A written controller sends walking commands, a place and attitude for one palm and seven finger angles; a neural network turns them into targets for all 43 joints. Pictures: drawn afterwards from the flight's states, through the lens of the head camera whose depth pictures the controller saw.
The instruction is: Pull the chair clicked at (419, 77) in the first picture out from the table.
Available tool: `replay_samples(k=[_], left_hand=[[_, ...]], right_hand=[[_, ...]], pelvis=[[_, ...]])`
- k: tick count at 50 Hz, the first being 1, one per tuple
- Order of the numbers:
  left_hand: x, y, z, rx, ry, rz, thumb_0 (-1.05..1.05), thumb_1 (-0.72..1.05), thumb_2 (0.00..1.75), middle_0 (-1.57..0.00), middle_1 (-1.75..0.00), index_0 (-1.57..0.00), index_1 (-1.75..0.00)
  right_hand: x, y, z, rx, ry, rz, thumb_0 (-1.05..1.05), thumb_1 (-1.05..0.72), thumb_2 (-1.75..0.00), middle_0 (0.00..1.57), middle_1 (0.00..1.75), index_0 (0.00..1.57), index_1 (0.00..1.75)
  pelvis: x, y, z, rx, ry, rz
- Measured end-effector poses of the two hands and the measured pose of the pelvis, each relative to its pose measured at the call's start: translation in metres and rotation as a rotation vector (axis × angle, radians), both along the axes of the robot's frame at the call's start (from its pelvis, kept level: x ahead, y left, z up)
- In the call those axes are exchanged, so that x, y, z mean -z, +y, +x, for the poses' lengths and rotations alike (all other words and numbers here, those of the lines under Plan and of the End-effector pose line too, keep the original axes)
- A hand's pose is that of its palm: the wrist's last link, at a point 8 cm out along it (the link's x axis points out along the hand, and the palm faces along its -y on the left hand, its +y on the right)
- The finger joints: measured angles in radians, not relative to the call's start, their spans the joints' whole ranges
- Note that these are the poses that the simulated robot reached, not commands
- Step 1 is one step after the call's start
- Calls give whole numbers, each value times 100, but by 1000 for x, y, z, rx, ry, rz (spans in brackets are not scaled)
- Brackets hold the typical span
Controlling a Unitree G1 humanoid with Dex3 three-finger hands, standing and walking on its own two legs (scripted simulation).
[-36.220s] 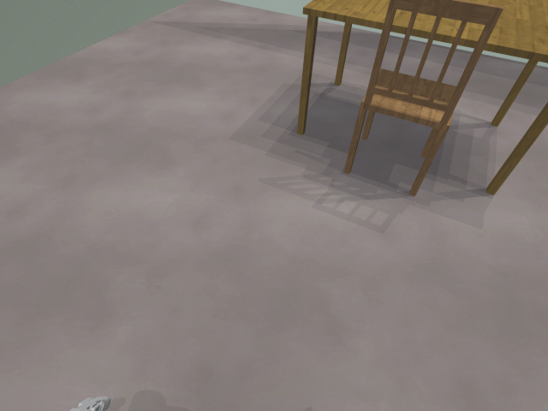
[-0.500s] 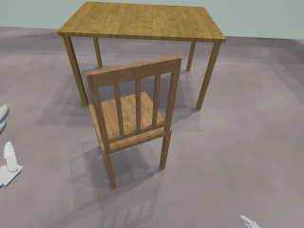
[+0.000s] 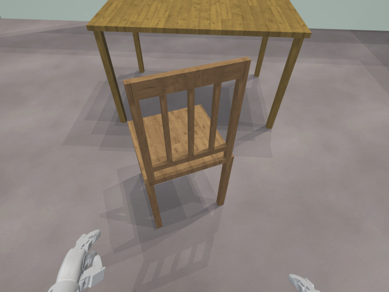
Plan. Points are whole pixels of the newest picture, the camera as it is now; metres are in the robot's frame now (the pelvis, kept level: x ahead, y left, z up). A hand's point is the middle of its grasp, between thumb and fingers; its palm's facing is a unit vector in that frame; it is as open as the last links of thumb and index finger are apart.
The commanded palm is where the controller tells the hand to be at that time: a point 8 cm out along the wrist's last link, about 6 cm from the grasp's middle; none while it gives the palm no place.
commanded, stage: let the arm hang, fingers relaxed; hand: left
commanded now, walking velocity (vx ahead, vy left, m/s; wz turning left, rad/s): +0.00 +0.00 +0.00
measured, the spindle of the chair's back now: (190, 125) +0.64 +0.03 -0.08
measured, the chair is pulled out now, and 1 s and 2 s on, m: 0.54 0.54 0.54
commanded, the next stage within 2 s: look to check the result in 0.92 s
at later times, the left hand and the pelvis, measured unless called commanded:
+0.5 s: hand out of the picture +0.01 +0.19 -0.15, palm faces -0.03 -0.97 -0.26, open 7.3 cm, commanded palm none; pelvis +0.00 -0.01 +0.02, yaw -2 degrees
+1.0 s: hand out of the picture +0.01 +0.15 -0.16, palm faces -0.02 -0.98 -0.18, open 7.3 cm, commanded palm none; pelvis +0.01 -0.01 +0.02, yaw -2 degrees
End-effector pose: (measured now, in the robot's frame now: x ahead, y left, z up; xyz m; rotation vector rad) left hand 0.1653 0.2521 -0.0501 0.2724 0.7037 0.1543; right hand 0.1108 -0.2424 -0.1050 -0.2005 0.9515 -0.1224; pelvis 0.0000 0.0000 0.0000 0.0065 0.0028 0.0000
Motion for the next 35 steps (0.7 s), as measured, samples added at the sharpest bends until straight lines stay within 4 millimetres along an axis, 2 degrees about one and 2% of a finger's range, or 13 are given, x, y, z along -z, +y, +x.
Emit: replay_samples(k=[3, 5, 9, 16, 23, 35], left_hand=[[55, -33, -41, 26, 245, -95, 1, 91, 90, -20, -30, -20, -30], [73, -52, -73, 30, 387, -151, 1, 91, 90, -20, -30, -20, -30], [76, -39, -97, -55, 446, -139, -4, 99, 90, -21, -30, -21, -30], [70, -15, -134, -100, 579, -64, -2, 95, 90, -20, -30, -21, -30], [66, -13, -154, -118, 652, -41, 0, 92, 90, -20, -30, -20, -30], [75, -47, -155, -94, 670, -109, 1, 92, 90, -20, -30, -20, -30]], right_hand=[[8, 0, -15, 39, 59, 19, 1, -90, -89, 20, 30, 21, 30], [10, 0, -29, 70, 114, 26, 1, -90, -89, 20, 30, 21, 30], [14, 3, -61, 86, 243, 25, 1, -90, -89, 20, 30, 20, 30], [23, 7, -104, 129, 376, 49, 1, -90, -89, 20, 30, 20, 30], [29, 14, -128, 151, 443, 79, 1, -90, -89, 20, 30, 20, 30], [29, 20, -139, 178, 466, 93, 1, -90, -89, 20, 30, 20, 30]], pelvis=[[3, -5, -1, 22, -16, 11], [-1, -5, 0, 18, -20, -1], [-8, -7, 0, 12, -19, -12], [-14, -6, 0, 18, -26, -15], [-16, -6, 2, 25, -28, -10], [-17, -10, 5, 35, -37, -8]])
